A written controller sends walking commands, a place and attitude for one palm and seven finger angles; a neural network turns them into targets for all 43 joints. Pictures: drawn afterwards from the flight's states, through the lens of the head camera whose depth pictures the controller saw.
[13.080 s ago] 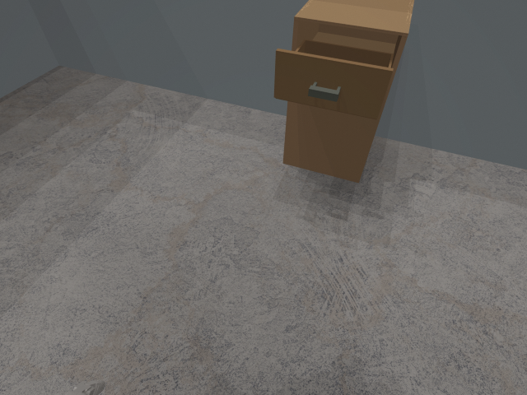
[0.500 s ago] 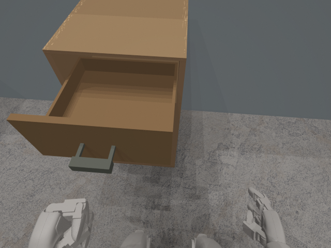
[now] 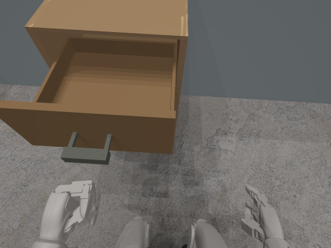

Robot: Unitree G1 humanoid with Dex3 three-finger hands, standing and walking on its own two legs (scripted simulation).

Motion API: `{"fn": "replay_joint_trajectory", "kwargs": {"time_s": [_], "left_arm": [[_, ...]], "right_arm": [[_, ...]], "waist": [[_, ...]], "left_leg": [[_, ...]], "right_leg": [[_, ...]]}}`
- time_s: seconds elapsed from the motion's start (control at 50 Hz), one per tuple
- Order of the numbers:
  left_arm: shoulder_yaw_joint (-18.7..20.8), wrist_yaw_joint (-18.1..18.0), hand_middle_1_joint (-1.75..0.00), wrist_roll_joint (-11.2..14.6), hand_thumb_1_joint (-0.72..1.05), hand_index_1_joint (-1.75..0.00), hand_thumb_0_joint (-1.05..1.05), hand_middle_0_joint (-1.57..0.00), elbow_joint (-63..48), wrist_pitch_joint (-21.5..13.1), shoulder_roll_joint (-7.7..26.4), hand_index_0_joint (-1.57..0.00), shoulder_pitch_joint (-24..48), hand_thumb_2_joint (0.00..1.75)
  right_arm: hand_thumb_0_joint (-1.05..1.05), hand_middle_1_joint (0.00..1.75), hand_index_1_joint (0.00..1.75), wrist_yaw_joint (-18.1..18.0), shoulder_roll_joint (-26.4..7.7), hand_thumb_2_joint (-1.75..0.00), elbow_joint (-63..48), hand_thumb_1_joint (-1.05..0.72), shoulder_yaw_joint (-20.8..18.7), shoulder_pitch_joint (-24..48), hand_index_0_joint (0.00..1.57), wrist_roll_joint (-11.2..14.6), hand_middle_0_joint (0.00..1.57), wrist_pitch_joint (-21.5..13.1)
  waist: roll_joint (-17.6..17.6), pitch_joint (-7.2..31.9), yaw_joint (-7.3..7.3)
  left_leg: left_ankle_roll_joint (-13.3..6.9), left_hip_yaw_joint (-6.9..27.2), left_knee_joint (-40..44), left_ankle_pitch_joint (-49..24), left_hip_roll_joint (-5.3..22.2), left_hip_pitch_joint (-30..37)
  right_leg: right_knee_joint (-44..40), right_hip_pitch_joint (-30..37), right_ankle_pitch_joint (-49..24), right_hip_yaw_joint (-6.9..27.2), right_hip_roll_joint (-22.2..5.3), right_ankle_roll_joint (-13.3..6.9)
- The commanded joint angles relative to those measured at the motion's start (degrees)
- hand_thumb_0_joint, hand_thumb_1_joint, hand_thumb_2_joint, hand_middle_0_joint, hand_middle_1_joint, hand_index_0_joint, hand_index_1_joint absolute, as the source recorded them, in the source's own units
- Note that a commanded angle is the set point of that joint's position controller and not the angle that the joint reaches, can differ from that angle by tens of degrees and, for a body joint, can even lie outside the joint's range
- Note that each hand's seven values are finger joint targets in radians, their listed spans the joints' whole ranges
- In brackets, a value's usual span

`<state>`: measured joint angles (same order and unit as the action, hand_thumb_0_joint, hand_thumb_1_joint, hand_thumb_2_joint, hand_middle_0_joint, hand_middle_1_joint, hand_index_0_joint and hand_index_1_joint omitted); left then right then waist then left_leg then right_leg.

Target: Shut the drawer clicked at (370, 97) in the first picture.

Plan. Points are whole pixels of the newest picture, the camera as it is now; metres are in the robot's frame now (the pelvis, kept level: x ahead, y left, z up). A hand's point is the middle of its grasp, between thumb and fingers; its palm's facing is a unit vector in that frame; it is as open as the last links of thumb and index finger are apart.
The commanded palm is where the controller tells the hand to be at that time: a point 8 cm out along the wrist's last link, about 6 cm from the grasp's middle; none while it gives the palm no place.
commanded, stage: bring the fist close to the handle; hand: left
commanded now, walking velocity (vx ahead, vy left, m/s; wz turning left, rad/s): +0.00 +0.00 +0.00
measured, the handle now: (89, 146) +0.34 +0.21 +0.03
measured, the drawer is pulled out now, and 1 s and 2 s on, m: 0.26 0.26 0.16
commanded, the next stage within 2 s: push the drawer shut in 0.56 s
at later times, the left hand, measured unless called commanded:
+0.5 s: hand (98, 206) +0.21 +0.15 +0.03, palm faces -0.03 -1.00 -0.01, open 3.3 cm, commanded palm +0.18 +0.21 +0.03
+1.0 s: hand (107, 186) +0.25 +0.14 +0.03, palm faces -0.05 -1.00 -0.05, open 3.3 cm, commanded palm +0.23 +0.20 +0.03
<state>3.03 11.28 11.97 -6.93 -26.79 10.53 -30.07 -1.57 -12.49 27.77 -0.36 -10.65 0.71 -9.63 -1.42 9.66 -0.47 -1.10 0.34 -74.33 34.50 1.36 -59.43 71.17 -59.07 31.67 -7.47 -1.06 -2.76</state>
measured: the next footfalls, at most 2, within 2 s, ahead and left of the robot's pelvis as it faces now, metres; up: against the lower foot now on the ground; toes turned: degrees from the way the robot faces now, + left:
none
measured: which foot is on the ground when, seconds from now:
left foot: down 0.00-1.00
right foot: down 0.00-1.00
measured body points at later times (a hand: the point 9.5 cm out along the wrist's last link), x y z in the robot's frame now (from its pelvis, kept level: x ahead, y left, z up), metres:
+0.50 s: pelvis +0.00 +0.01 -0.01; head +0.09 +0.02 +0.43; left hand +0.20 +0.21 +0.03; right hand +0.19 -0.22 -0.09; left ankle +0.01 +0.11 -0.62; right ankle +0.03 -0.10 -0.62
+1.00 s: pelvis +0.00 +0.00 -0.01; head +0.11 +0.01 +0.43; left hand +0.24 +0.20 +0.03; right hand +0.19 -0.23 -0.09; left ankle +0.01 +0.11 -0.62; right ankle +0.03 -0.10 -0.62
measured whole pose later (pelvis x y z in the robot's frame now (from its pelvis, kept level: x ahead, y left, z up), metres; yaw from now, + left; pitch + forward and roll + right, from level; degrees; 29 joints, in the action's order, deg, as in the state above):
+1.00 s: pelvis +0.00 +0.00 -0.01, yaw +0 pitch +22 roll -2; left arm 0.8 5.4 8.7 -4.7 -23.1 11.2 -20.2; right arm -0.6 -13.6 25.4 1.1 -12.0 0.0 -5.6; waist -1.7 10.7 -1.4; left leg -1.3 0.1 -76.9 35.4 1.1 -64.0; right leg 73.9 -63.8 32.6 -7.1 -1.4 -2.6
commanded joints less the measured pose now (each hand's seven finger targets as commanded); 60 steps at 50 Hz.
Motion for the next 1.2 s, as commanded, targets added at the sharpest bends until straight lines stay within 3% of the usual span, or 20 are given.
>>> {"fn": "replay_joint_trajectory", "kwargs": {"time_s": [0.0,0.1,0.14,0.22,0.32,0.4,0.46,0.5,0.58,0.62,0.76,0.92,0.96,1.06,1.1,1.18], "left_arm": [[3.5,-1.0,-1.6,0.1,0.9,-1.6,0.0,-1.4,-9.6,-2.6,5.1,-1.4,-1.7,0.9],[3.9,-2.2,-1.6,-0.1,0.9,-1.6,0.0,-1.4,-9.2,-3.0,5.1,-1.4,1.3,0.9],[2.3,-2.2,-1.6,-0.3,0.9,-1.6,0.0,-1.4,-9.9,-3.8,4.0,-1.4,2.7,0.9],[2.0,-2.1,-1.6,-0.2,0.9,-1.6,0.0,-1.4,-12.9,-3.7,4.8,-1.4,0.8,0.9],[-0.4,-2.8,-1.6,-1.0,0.9,-1.6,0.0,-1.4,-13.5,-1.8,3.2,-1.4,-0.7,0.9],[-0.3,-4.5,-1.6,-1.9,0.9,-1.6,0.0,-1.4,-11.1,-0.7,3.1,-1.4,-0.8,0.9],[-1.6,-5.3,-1.6,-2.4,0.9,-1.6,0.0,-1.4,-13.0,-1.7,2.3,-1.4,-0.4,0.9],[-0.1,-5.9,-1.6,-2.7,0.9,-1.6,0.0,-1.4,-13.8,-2.4,4.3,-1.4,0.6,0.9],[-0.7,-5.6,-1.6,-2.8,0.9,-1.6,0.0,-1.4,-15.0,-3.9,4.3,-1.4,2.8,0.9],[-0.5,-5.4,-1.6,-2.7,0.9,-1.6,0.0,-1.4,-13.2,-3.4,3.9,-1.4,0.9,0.9],[-1.7,-4.7,-1.6,-2.4,0.9,-1.6,0.0,-1.4,-13.0,-1.2,3.6,-1.4,6.7,0.9],[1.6,-6.4,-1.6,-2.6,0.9,-1.6,0.0,-1.4,-8.7,0.3,5.3,-1.4,9.6,0.9],[1.2,-6.5,-1.6,-2.6,0.9,-1.6,0.0,-1.4,-7.9,0.3,5.0,-1.4,11.9,0.9],[1.7,-5.5,-1.6,-1.7,0.9,-1.6,0.0,-1.4,-7.1,-0.3,5.3,-1.4,14.9,0.9],[3.2,-5.5,-1.6,-1.4,0.9,-1.6,0.0,-1.4,-6.0,-0.7,7.0,-1.4,17.2,0.9],[3.1,-4.9,-1.6,-1.0,0.9,-1.6,0.0,-1.4,-3.8,-1.9,6.8,-1.4,23.5,0.9]], "right_arm": [[0.0,0.3,0.3,-0.4,-7.3,-0.9,-8.9,-0.9,-3.0,2.0,0.2,0.2,0.2,-2.3],[0.0,0.3,0.3,-0.1,-7.3,-0.9,-9.1,-0.9,-2.9,2.2,0.2,0.0,0.2,-1.6],[0.0,0.3,0.3,0.1,-7.4,-0.9,-9.2,-0.9,-2.7,1.8,0.2,-0.1,0.2,-1.7],[0.0,0.3,0.3,0.3,-7.7,-0.9,-10.0,-0.9,-2.8,1.2,0.2,0.0,0.2,-1.3],[0.0,0.3,0.3,0.5,-7.6,-0.9,-10.7,-0.9,-2.7,1.3,0.2,0.2,0.2,-0.4],[0.0,0.3,0.3,0.3,-7.7,-0.9,-11.1,-0.9,-2.6,1.7,0.2,0.1,0.2,0.4],[0.0,0.3,0.3,0.5,-7.4,-0.9,-11.9,-0.9,-2.4,1.3,0.2,-0.1,0.2,0.4],[0.0,0.3,0.3,0.3,-7.5,-0.9,-11.7,-0.9,-2.4,1.2,0.2,-0.2,0.2,0.5],[0.0,0.3,0.3,0.4,-7.5,-0.9,-11.5,-0.9,-2.1,0.7,0.2,-0.3,0.2,0.3],[0.0,0.3,0.3,0.4,-7.5,-0.9,-11.5,-0.9,-2.0,0.4,0.2,-0.3,0.2,0.6],[0.0,0.3,0.3,0.3,-8.2,-0.9,-11.3,-0.9,-1.8,0.1,0.2,-0.2,0.2,0.6],[0.0,0.3,0.3,0.5,-8.3,-0.9,-10.7,-0.9,-1.8,-0.4,0.2,-0.3,0.2,1.2],[0.0,0.3,0.3,0.6,-8.4,-0.9,-10.6,-0.9,-1.7,-0.5,0.2,-0.3,0.2,1.2],[0.0,0.3,0.3,0.7,-8.6,-0.9,-9.8,-0.9,-1.7,-1.0,0.2,-0.2,0.2,1.0],[0.0,0.3,0.3,0.5,-8.8,-0.9,-8.9,-0.9,-1.8,-1.1,0.2,-0.3,0.2,1.0],[0.0,0.3,0.3,0.4,-9.0,-0.9,-7.3,-0.9,-1.6,-1.1,0.2,-0.3,0.2,0.5]], "waist": [[0.8,14.2,-0.51],[0.2,14.9,-0.5],[-1.3,15.2,-0.85],[-2.4,18.7,-0.03],[-2.6,16.8,-0.38],[1.9,13.7,-1.1],[0.0,14.5,-0.72],[0.2,15.2,-0.49],[-2.2,15.6,-0.82],[-1.1,15.5,-0.96],[-2.0,16.7,-1.99],[0.2,17.2,-1.44],[0.1,16.5,-1.76],[-0.2,19.0,-1.83],[0.3,18.4,-2.33],[-0.3,17.1,-3.29]], "left_leg": [[-0.6,2.2,9.6,-16.5,-1.3,5.1],[-0.4,2.3,8.3,-16.1,-1.3,3.8],[-0.3,2.6,8.1,-15.7,-1.3,4.4],[-0.2,2.9,9.0,-19.0,-1.2,7.2],[0.1,3.5,9.9,-18.8,-1.1,7.9],[-0.2,3.7,9.7,-14.5,-1.2,4.6],[0.0,3.5,9.8,-14.0,-1.5,4.9],[0.0,3.5,9.4,-14.1,-1.4,4.8],[0.1,3.5,9.0,-14.1,-1.4,5.5],[-0.1,3.3,8.9,-14.7,-1.4,5.2],[-0.1,3.6,8.5,-15.9,-1.4,6.2],[-0.3,2.3,8.2,-17.0,-1.6,4.4],[-0.3,2.3,8.3,-16.3,-1.6,4.2],[-0.4,1.8,8.2,-18.2,-1.7,5.0],[-0.5,1.9,7.8,-18.2,-1.5,4.3],[-0.6,1.6,7.2,-15.6,-1.6,3.0]], "right_leg": [[-9.2,12.0,-11.8,5.3,1.2,0.9],[-7.7,10.0,-11.4,5.2,1.3,0.8],[-6.9,8.1,-10.8,4.8,1.2,0.7],[-6.4,9.3,-13.2,4.3,1.2,0.6],[-6.4,8.0,-12.2,3.4,1.2,0.6],[-7.0,7.0,-9.0,3.3,1.5,0.8],[-6.8,7.1,-8.4,3.6,1.2,0.7],[-6.6,7.0,-8.2,3.9,1.4,0.6],[-6.5,6.3,-8.1,4.1,1.3,0.4],[-6.9,7.0,-9.1,4.2,1.4,0.5],[-6.7,6.5,-10.7,4.0,1.2,0.7],[-7.5,10.2,-13.4,5.0,1.1,0.9],[-7.9,10.1,-13.2,5.2,1.0,1.0],[-8.3,12.7,-16.2,5.9,0.9,1.1],[-8.4,12.4,-16.2,6.0,1.0,1.2],[-9.2,11.3,-13.2,6.8,0.8,1.3]]}}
